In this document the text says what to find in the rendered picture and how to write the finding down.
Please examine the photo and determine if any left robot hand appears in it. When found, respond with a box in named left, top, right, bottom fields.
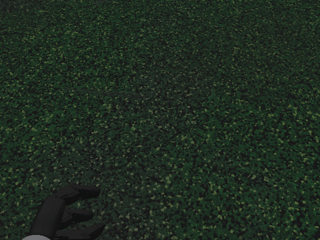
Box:
left=28, top=182, right=105, bottom=240

